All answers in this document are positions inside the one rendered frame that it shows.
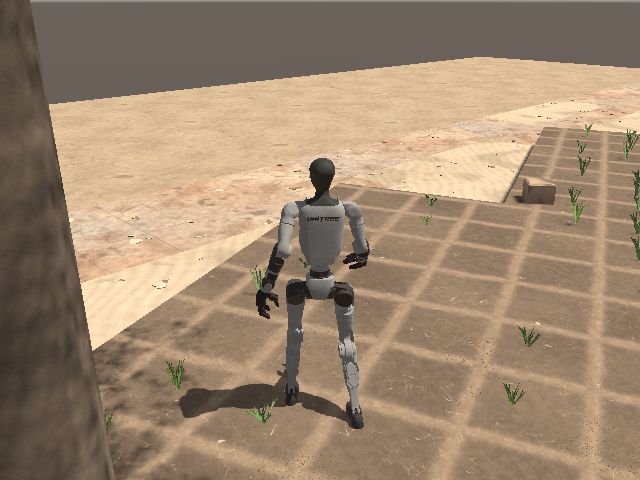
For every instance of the robot right upper arm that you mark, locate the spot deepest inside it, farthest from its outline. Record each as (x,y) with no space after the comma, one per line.
(353,212)

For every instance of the left robot forearm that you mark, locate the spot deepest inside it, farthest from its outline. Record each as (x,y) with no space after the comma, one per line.
(272,272)

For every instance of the right robot thigh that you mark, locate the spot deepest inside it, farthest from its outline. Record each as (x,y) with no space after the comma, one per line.
(344,309)

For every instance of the right robot hand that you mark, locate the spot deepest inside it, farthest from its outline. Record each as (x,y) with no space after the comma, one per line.
(351,258)

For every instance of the right robot forearm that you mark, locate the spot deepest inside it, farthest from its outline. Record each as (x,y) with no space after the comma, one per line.
(363,256)

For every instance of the left robot foot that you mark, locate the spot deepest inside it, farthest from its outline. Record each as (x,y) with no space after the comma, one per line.
(291,398)

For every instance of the robot left upper arm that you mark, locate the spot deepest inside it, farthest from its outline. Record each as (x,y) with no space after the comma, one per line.
(290,211)

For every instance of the left robot hand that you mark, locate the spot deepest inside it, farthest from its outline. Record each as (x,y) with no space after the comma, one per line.
(261,302)

